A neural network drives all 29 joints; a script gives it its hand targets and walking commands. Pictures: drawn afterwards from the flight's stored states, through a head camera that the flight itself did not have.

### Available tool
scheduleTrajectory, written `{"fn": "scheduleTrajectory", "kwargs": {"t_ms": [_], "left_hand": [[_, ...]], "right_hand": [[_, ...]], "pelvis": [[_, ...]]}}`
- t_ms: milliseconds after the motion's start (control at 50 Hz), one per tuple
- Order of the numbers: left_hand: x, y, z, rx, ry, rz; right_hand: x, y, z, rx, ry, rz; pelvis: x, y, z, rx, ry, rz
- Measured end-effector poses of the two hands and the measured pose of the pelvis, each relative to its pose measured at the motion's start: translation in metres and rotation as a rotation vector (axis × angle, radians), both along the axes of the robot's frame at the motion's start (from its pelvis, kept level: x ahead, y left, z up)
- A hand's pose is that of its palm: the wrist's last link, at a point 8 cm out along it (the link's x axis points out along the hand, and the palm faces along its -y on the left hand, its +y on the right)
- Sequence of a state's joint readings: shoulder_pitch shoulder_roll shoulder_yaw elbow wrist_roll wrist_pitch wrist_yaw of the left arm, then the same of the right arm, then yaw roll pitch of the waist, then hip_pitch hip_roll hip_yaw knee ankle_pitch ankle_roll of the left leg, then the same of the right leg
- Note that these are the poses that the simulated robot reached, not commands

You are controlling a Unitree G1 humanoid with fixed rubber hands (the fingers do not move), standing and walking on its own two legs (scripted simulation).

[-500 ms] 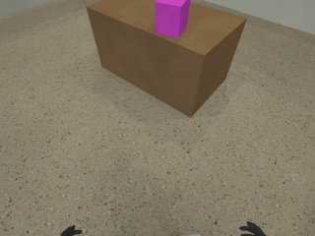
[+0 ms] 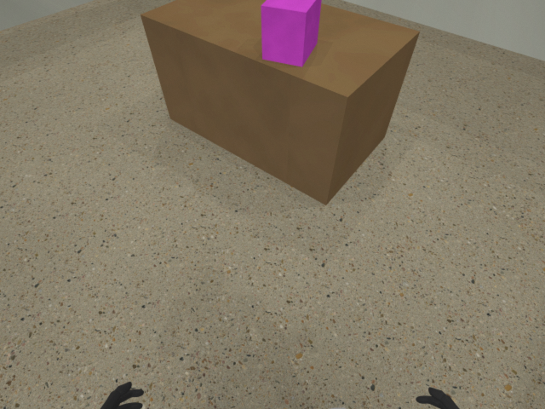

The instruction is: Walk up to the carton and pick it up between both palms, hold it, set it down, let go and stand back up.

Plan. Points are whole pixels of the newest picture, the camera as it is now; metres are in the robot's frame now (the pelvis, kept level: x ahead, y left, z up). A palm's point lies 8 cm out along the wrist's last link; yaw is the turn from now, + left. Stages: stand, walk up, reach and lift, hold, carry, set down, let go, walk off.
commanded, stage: stand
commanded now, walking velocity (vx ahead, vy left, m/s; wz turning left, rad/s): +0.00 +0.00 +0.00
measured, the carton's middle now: (291, 26) +1.39 -0.12 -0.08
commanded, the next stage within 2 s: none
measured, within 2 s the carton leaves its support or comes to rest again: neither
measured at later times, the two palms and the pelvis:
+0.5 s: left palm out of the picture +0.11 +0.24 -0.10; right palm out of the picture +0.07 -0.28 -0.10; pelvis +0.00 -0.01 +0.00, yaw -2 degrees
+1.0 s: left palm out of the picture +0.11 +0.24 -0.10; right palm out of the picture +0.04 -0.29 -0.11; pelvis +0.00 -0.01 +0.00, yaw -3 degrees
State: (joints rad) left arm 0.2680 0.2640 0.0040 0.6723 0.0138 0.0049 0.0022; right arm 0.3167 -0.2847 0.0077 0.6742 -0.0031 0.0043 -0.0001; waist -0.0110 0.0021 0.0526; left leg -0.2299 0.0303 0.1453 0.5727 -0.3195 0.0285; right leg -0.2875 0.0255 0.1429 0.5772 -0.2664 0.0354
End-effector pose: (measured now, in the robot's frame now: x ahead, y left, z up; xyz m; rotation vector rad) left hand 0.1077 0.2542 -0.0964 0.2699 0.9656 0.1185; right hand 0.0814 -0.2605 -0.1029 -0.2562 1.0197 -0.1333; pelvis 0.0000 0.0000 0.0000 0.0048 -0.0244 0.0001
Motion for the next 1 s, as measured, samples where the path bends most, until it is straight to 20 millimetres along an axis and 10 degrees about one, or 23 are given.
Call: {"fn": "scheduleTrajectory", "kwargs": {"t_ms": [1000], "left_hand": [[0.001,-0.015,-0.003,0.013,0.033,-0.042]], "right_hand": [[-0.046,-0.027,-0.008,-0.016,0.079,-0.090]], "pelvis": [[-0.002,-0.013,-0.001,0.012,-0.004,-0.060]]}}
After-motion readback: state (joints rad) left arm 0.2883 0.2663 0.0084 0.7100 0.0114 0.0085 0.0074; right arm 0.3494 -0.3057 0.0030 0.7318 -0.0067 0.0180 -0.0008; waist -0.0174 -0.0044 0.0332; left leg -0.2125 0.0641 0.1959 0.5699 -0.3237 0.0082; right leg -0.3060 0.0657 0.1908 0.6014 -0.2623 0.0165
